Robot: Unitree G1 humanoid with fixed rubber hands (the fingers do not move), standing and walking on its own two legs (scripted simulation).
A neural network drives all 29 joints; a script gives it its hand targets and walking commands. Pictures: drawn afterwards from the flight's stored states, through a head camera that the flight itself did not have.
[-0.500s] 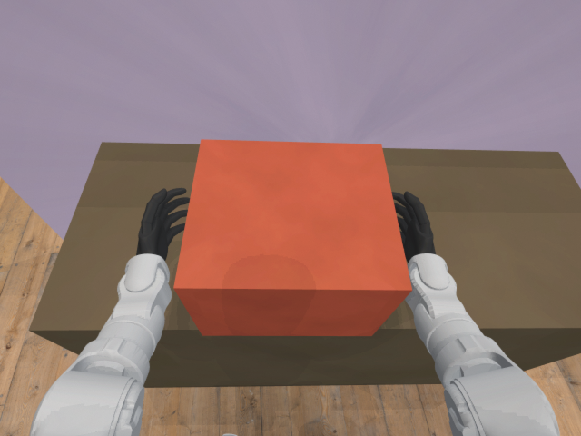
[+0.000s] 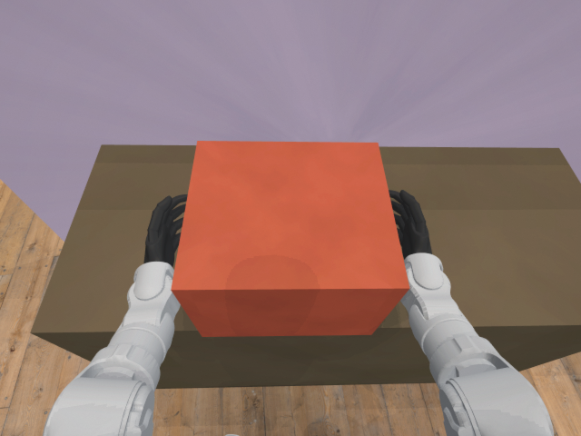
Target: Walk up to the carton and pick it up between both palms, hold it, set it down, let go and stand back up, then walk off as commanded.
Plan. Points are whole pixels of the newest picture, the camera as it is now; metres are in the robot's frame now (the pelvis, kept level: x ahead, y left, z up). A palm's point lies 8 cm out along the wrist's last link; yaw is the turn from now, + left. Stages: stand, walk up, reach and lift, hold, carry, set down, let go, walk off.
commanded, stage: reach and lift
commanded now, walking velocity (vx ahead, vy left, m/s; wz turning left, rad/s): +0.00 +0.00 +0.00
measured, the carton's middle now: (288, 241) +0.41 +0.01 -0.03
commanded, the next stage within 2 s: none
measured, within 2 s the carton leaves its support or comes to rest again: leaves its support in 0.56 s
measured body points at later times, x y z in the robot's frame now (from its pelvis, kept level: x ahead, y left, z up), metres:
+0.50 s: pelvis +0.00 +0.00 +0.00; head +0.08 -0.01 +0.44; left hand +0.38 +0.20 +0.00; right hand +0.40 -0.17 +0.01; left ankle +0.03 +0.12 -0.71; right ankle +0.01 -0.10 -0.71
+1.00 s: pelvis -0.01 +0.00 +0.00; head +0.05 +0.00 +0.45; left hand +0.37 +0.20 +0.01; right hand +0.39 -0.17 +0.04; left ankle +0.03 +0.12 -0.71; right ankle +0.01 -0.10 -0.71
